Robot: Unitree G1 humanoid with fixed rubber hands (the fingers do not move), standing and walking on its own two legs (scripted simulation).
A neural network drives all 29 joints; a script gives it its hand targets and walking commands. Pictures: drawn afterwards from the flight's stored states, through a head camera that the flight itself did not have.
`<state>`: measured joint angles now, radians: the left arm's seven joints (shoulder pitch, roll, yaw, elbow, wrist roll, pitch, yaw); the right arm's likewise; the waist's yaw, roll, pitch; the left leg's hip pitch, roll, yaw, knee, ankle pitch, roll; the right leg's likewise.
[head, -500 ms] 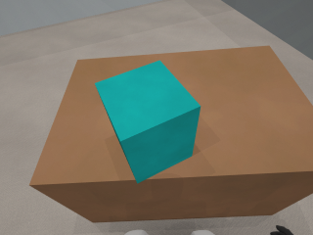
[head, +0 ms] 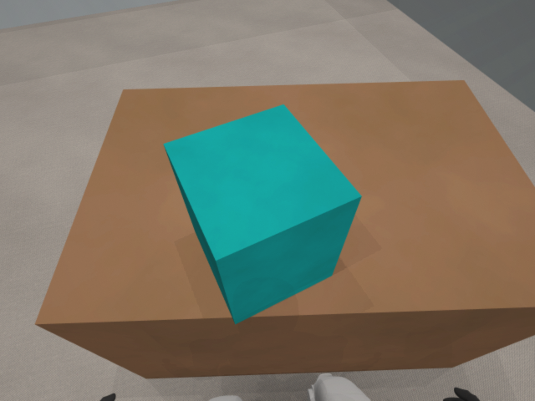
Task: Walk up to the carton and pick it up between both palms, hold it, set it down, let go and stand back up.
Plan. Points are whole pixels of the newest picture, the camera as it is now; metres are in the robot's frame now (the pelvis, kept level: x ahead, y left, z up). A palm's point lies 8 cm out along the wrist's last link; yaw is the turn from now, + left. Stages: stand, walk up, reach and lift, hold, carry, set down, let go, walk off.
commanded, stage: walk up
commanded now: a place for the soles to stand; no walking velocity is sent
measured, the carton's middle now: (258, 218) +0.39 +0.04 +0.01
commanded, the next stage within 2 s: none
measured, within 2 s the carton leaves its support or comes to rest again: neither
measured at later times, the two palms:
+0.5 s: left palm out of the picture +0.09 +0.29 -0.11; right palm out of the picture +0.10 -0.31 -0.10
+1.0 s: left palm out of the picture +0.11 +0.29 -0.11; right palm out of the picture +0.11 -0.30 -0.10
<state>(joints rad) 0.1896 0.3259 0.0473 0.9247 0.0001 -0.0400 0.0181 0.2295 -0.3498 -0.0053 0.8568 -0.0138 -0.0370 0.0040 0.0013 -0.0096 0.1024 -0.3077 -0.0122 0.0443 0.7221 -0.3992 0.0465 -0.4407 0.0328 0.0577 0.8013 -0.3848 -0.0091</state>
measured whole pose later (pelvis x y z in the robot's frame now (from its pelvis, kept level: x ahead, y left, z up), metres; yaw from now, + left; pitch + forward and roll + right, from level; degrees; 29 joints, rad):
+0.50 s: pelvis +0.01 +0.00 +0.00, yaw +0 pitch -2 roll +0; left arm 0.19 0.33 0.05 0.95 0.00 -0.05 0.01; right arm 0.21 -0.38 -0.01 0.86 -0.02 -0.04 0.01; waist 0.00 0.00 0.09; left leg -0.29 0.00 0.04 0.72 -0.40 0.03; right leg -0.35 0.03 0.06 0.71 -0.30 -0.02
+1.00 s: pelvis +0.02 +0.00 +0.00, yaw +0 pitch -2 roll +0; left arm 0.15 0.33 0.05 0.99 0.00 -0.06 0.01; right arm 0.21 -0.38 -0.01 0.86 -0.02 -0.04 0.01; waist 0.00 0.01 0.05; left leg -0.29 0.00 0.04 0.72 -0.40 0.03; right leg -0.35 0.03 0.06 0.71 -0.33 -0.01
